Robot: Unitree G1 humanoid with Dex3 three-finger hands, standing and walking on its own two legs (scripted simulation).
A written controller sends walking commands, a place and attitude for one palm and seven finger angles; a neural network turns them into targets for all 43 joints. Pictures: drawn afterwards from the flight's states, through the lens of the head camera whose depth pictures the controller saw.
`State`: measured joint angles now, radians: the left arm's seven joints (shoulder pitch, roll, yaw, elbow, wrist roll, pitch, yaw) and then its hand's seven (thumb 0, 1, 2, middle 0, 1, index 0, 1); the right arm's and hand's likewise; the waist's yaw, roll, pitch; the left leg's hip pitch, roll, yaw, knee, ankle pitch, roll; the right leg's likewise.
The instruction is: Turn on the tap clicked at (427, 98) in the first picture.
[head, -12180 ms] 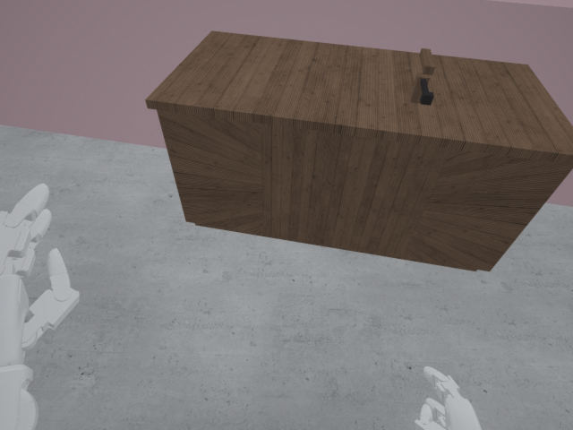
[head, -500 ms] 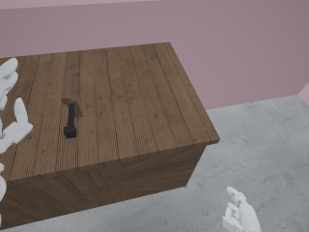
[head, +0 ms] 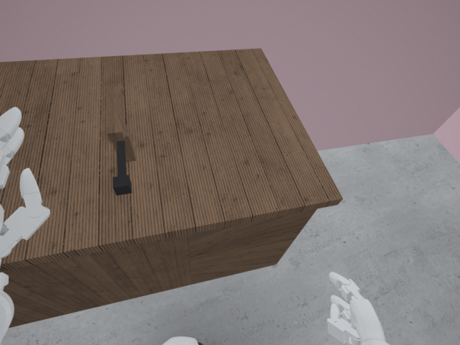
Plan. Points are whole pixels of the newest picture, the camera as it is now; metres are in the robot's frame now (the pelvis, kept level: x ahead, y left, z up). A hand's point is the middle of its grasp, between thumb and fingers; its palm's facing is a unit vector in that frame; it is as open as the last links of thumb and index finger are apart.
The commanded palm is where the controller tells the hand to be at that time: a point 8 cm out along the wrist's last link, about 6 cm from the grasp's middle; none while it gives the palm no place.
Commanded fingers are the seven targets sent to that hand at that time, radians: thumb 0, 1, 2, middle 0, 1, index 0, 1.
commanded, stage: come to a stop and stand still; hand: left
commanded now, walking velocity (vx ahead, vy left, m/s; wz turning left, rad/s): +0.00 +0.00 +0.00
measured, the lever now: (122, 185) +0.36 +0.25 +0.00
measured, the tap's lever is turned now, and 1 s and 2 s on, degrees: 0 0 0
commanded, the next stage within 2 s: look again from close up in 0.28 s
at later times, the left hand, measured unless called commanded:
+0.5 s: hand (54, 219) +0.22 +0.24 +0.16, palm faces +0.36 -0.85 -0.39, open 7.4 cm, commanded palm +0.16 +0.28 +0.18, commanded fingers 0.00 0.90 0.90 -0.20 -0.30 -0.20 -0.30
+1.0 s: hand (78, 215) +0.23 +0.22 +0.16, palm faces +0.35 -0.87 -0.33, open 7.4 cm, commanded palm +0.17 +0.25 +0.18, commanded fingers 0.00 0.90 0.90 -0.20 -0.30 -0.20 -0.30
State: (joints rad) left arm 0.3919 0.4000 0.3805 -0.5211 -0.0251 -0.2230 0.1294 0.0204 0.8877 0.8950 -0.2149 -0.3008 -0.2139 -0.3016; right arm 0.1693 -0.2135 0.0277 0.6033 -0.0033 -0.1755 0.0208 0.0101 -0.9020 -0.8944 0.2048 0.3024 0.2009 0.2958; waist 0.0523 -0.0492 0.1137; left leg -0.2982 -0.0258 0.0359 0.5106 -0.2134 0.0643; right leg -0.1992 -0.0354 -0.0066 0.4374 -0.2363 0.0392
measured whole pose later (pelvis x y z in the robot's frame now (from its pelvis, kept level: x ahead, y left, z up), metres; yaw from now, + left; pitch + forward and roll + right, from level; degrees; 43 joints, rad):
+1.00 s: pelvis +0.00 -0.02 +0.00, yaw -2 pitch -1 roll -2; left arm 0.39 0.36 0.34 -0.47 -0.05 -0.17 0.09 0.02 0.89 0.90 -0.21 -0.30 -0.21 -0.30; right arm 0.19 -0.18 0.04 0.57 0.01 -0.13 -0.01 0.01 -0.90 -0.89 0.21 0.30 0.20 0.30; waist 0.04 -0.03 0.06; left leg -0.26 0.02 0.05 0.48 -0.20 0.03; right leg -0.17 0.01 0.01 0.40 -0.21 0.02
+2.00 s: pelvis -0.02 -0.01 +0.00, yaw -1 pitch -2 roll -1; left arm 0.35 0.38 0.38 -0.40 -0.04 -0.25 0.10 0.02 0.88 0.89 -0.22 -0.30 -0.22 -0.30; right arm 0.24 -0.17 0.03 0.58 0.01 -0.16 -0.02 0.01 -0.90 -0.89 0.21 0.30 0.20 0.30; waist 0.05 -0.05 0.05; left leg -0.27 -0.01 0.05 0.48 -0.18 0.05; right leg -0.19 -0.02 0.01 0.44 -0.21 0.03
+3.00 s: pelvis +0.01 -0.03 +0.00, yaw -2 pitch +2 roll -1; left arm 0.26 0.49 0.49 -0.40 -0.05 -0.26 0.10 0.02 0.89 0.90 -0.21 -0.30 -0.21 -0.30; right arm 0.20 -0.21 0.06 0.56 0.00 -0.16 0.01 0.01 -0.90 -0.89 0.21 0.30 0.20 0.30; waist 0.04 -0.02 0.07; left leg -0.31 0.02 0.05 0.50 -0.22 0.02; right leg -0.24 0.01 0.02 0.44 -0.24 0.01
